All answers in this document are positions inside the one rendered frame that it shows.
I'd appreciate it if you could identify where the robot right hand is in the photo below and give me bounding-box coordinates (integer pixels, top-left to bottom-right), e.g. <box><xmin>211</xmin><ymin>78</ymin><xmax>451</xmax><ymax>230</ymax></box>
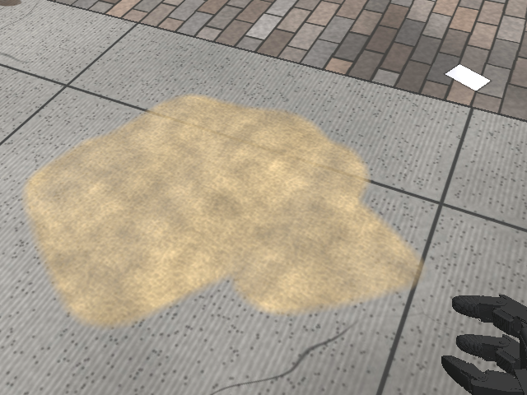
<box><xmin>441</xmin><ymin>295</ymin><xmax>527</xmax><ymax>395</ymax></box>

